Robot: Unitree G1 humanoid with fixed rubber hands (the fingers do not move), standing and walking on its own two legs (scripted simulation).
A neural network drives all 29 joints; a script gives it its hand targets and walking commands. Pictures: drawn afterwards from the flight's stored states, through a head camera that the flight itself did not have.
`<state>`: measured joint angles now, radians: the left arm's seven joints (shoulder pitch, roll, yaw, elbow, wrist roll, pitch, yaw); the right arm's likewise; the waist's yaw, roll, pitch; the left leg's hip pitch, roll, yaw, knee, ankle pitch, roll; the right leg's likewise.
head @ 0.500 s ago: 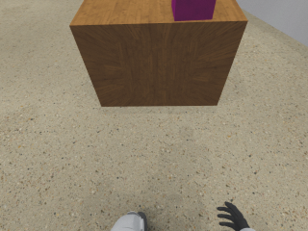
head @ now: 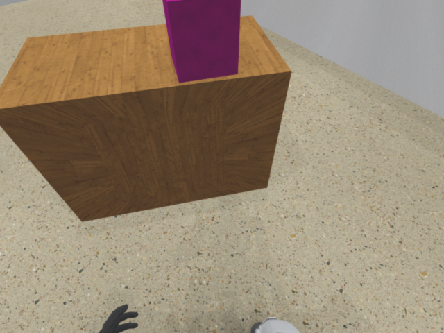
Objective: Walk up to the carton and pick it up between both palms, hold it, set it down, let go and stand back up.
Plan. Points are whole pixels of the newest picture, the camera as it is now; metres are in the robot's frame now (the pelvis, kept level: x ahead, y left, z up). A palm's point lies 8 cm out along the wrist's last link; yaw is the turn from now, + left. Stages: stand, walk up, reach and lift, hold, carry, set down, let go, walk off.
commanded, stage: walk up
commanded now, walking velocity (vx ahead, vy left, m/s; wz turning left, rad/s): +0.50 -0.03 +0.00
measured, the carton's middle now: (200, 29) +1.00 -0.03 +0.08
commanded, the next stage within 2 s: none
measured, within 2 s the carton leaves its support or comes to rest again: neither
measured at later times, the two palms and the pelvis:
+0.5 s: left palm out of the picture +0.10 +0.19 -0.12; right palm (293, 204) +0.41 -0.21 -0.12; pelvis +0.25 +0.00 +0.00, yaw +0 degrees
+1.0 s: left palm (135, 182) +0.54 +0.20 -0.13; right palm (314, 238) +0.32 -0.24 -0.13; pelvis +0.42 -0.03 +0.01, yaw -1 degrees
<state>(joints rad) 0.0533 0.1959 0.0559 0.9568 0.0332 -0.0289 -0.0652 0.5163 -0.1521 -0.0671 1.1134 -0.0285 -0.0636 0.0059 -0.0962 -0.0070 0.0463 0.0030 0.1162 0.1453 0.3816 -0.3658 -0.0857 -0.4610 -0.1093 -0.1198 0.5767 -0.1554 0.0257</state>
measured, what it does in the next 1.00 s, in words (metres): walks ahead: right foot, then left foot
